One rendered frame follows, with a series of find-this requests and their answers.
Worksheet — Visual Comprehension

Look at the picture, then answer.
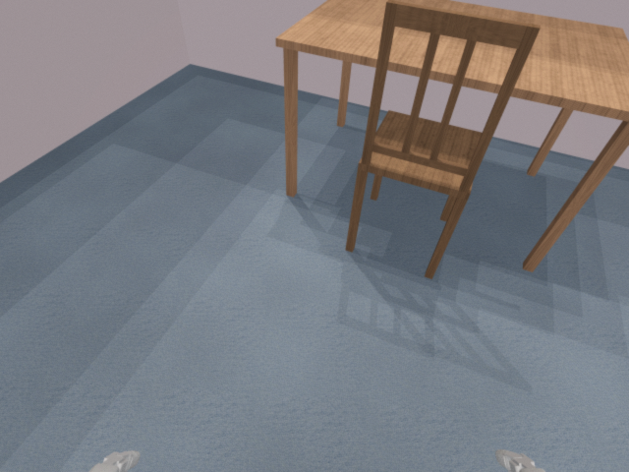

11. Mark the table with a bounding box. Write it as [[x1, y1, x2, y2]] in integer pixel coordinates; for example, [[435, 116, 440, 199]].
[[275, 0, 629, 272]]

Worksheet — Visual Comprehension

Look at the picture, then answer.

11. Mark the robot right hand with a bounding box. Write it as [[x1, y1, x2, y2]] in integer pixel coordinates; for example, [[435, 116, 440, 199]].
[[495, 449, 545, 472]]

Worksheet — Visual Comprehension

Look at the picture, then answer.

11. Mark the chair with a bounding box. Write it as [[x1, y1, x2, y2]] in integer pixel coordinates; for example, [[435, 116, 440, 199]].
[[345, 0, 541, 279]]

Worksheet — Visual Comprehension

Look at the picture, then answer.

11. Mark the robot left hand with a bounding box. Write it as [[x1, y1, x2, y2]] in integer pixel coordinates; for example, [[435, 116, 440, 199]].
[[89, 450, 141, 472]]

